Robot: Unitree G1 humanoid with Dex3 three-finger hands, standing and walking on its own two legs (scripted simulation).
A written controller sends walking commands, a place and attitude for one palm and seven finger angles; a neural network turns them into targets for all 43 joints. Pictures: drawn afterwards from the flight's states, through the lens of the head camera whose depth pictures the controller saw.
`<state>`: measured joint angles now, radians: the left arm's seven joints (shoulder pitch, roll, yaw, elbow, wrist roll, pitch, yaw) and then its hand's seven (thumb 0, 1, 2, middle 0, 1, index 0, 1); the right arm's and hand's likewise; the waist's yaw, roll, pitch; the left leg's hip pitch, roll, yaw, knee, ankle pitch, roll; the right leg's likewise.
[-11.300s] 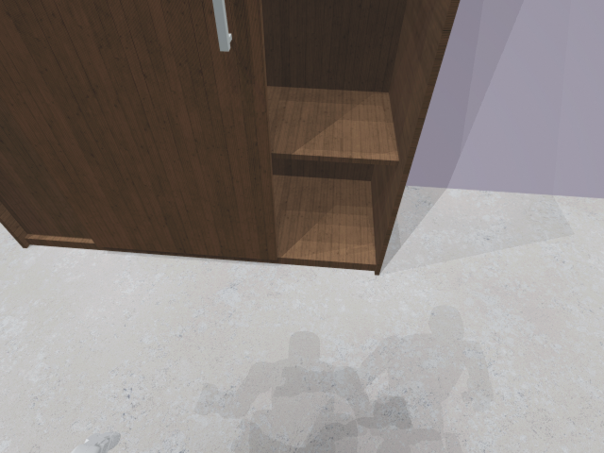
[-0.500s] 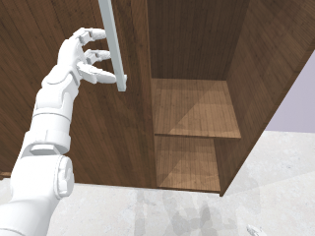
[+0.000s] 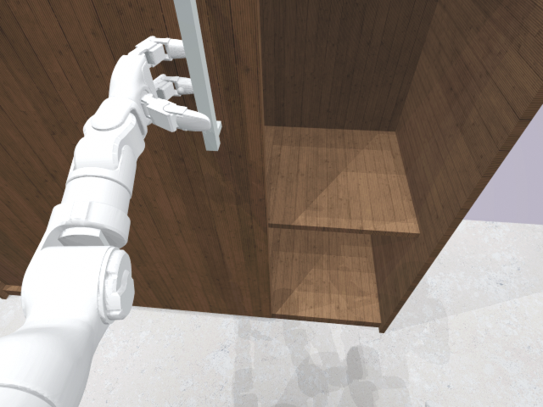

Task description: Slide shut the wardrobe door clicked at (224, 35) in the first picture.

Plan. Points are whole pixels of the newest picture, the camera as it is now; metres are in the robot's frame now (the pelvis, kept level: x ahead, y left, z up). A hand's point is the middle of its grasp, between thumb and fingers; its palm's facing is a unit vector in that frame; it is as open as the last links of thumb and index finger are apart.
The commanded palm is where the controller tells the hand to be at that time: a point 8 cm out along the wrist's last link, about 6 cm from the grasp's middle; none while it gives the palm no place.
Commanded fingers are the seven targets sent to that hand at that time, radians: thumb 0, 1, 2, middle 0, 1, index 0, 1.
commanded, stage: slide the fingers in behind the handle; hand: left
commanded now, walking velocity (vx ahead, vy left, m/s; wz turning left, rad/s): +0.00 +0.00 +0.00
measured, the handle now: (202, 67) +0.51 +0.09 +0.25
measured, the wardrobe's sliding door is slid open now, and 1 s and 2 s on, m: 0.40 0.40 0.40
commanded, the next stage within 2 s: grip the handle and tug to test in 1.70 s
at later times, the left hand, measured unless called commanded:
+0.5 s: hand (190, 98) +0.46 +0.10 +0.24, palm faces -0.07 -1.00 -0.01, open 14.0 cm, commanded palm +0.44 +0.16 +0.23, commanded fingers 0.00 -0.50 0.30 -0.30 -1.20 -0.30 -1.20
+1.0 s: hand (212, 97) +0.45 +0.07 +0.24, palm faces -0.09 -1.00 -0.01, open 14.1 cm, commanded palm +0.43 +0.13 +0.23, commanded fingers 0.00 -0.50 0.30 -0.30 -1.20 -0.30 -1.20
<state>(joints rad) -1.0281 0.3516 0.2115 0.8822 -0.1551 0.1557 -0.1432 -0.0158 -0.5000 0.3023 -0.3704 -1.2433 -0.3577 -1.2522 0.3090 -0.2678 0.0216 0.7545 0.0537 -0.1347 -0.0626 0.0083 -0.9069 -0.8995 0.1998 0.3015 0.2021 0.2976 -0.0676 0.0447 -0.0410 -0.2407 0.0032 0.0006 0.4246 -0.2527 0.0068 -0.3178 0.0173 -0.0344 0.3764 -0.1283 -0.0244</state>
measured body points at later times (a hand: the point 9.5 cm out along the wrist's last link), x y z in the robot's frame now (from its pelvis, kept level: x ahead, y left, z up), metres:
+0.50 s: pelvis +0.00 +0.00 +0.00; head +0.00 -0.02 +0.45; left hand +0.46 +0.16 +0.24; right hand +0.12 -0.25 -0.11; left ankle -0.02 +0.12 -0.74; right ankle +0.04 -0.10 -0.74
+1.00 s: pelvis +0.00 +0.00 +0.00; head +0.00 -0.02 +0.45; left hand +0.45 +0.13 +0.24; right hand +0.11 -0.25 -0.12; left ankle -0.02 +0.12 -0.74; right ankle +0.04 -0.10 -0.74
